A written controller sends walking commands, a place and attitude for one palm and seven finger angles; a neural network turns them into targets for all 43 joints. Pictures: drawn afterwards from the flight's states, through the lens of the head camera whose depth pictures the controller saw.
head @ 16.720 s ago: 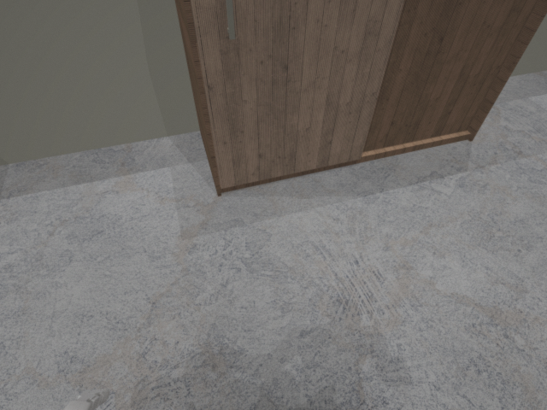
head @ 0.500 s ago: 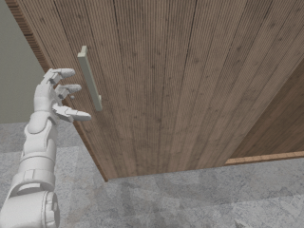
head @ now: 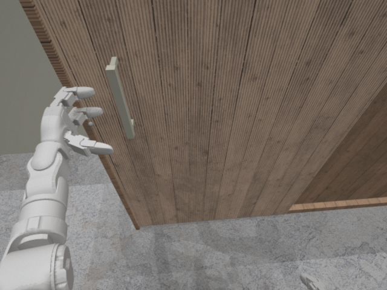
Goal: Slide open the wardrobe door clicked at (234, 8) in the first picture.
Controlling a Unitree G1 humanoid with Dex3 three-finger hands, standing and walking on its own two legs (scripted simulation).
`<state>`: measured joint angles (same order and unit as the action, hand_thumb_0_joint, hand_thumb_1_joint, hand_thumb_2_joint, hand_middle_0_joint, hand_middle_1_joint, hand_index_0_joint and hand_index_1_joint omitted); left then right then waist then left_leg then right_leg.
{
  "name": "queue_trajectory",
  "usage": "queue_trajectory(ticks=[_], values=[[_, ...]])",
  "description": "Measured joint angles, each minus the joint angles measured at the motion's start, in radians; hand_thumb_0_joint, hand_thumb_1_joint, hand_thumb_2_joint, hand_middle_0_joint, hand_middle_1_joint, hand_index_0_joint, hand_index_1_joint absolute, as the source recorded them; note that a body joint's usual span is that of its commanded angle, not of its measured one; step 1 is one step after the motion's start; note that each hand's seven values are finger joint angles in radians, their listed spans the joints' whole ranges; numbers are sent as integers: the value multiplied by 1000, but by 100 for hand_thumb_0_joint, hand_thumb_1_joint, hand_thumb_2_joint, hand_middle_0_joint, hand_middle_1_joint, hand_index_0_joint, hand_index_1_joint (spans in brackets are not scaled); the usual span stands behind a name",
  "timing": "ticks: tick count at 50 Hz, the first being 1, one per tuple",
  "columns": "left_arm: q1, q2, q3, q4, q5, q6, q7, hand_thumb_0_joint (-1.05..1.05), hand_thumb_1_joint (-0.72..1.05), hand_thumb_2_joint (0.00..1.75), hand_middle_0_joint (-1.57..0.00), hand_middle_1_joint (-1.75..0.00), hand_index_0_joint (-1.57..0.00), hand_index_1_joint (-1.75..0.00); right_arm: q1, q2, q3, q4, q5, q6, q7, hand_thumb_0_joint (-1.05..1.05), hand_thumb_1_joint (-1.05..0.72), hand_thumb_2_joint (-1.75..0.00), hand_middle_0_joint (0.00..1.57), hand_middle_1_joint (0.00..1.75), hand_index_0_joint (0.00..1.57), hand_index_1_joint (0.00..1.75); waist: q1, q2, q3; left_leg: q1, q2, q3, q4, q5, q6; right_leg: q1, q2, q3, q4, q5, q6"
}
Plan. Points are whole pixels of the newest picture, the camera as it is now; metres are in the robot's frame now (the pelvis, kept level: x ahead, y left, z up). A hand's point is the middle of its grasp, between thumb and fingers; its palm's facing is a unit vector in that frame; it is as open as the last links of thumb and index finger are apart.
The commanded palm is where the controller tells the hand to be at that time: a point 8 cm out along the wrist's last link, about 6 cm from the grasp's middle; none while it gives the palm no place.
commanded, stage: move the hooked fingers beside the handle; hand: left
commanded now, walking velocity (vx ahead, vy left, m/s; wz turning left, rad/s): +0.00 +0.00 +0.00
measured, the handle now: (123, 101) +0.49 +0.19 +0.12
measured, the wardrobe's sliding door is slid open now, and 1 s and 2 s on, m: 0.00 0.00 0.00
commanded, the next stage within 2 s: feel for the door with the fingertips in 0.74 s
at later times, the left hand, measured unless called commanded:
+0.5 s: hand (92, 120) +0.42 +0.23 +0.13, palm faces +0.12 -0.99 +0.00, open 14.0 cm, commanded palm +0.38 +0.28 +0.13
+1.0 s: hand (90, 127) +0.40 +0.23 +0.13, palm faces +0.12 -0.99 +0.02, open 14.0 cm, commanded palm +0.37 +0.27 +0.13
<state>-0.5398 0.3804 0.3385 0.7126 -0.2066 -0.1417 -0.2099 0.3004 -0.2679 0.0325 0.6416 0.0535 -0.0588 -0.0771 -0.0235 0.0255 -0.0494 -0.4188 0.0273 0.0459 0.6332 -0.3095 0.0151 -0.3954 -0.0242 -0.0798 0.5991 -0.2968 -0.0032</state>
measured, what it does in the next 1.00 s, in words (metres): stands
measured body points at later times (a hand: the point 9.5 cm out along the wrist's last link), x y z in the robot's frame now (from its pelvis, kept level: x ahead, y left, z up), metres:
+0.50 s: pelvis +0.01 +0.00 +0.00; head +0.04 -0.01 +0.45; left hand +0.41 +0.28 +0.13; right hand +0.09 -0.27 -0.11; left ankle +0.01 +0.11 -0.73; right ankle +0.00 -0.12 -0.73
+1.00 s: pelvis +0.00 +0.00 +0.00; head +0.03 +0.00 +0.45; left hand +0.39 +0.28 +0.13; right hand +0.14 -0.25 -0.10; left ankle +0.01 +0.11 -0.73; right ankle +0.00 -0.12 -0.73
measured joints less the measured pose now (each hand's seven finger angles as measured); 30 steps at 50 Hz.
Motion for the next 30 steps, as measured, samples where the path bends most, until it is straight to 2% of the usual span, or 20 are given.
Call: queue_trajectory(ticks=[10,21,30], values=[[-34,10,9,51,5,-16,-7,-1,-50,30,-30,-120,-30,-120,2,-1,3,0,-3,-1,2,1,-90,-90,21,30,21,30,-10,-1,0,-16,4,0,6,0,-4,-19,4,1,9,-1,-4],[-38,46,46,82,6,-29,-28,-1,-50,30,-30,-120,-30,-120,30,-6,-2,2,-3,9,2,1,-90,-90,21,30,21,30,-22,-2,1,-27,11,4,10,-7,-7,-32,11,6,11,-5,-7],[19,21,43,7,-14,-8,-38,-1,-50,30,-30,-120,-30,-120,38,-9,-12,2,0,15,7,1,-90,-90,21,30,21,30,-14,4,-13,-11,10,11,0,-12,-5,-19,11,13,2,-8,-4]])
